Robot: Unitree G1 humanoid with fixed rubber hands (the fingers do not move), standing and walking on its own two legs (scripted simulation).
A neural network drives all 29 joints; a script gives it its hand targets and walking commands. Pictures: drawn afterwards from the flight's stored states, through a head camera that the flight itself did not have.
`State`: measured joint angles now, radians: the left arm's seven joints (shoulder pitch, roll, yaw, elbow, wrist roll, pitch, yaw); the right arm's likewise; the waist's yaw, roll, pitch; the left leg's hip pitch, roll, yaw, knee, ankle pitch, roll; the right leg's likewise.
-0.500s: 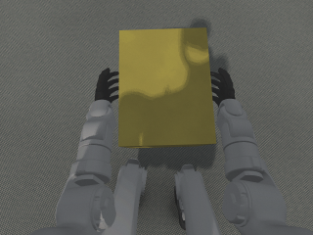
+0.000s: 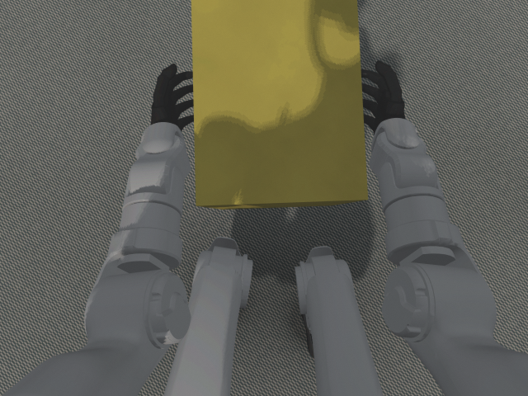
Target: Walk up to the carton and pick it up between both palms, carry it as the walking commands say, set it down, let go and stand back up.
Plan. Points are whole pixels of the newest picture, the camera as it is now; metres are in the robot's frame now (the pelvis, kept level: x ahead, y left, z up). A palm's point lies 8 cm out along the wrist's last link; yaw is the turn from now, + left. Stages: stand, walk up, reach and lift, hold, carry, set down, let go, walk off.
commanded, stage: set down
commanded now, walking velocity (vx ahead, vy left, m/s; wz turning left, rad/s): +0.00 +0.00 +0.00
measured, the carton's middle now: (275, 119) +0.51 +0.02 -0.17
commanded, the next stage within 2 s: none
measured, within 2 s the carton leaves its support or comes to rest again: rests again in 1.76 s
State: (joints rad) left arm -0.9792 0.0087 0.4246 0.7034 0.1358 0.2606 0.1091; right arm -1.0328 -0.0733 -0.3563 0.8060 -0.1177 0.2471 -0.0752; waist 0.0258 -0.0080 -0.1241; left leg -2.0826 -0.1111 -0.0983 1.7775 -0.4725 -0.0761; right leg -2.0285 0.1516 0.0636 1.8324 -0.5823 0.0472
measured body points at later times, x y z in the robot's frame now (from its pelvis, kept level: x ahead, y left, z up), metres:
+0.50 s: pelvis -0.01 +0.00 -0.06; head +0.32 +0.01 +0.25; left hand +0.50 +0.17 -0.19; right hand +0.52 -0.14 -0.19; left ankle +0.12 +0.13 -0.45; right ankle +0.09 -0.12 -0.45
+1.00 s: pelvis +0.00 +0.00 -0.09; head +0.35 -0.01 +0.19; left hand +0.52 +0.17 -0.25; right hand +0.54 -0.14 -0.26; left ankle +0.12 +0.13 -0.45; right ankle +0.09 -0.12 -0.45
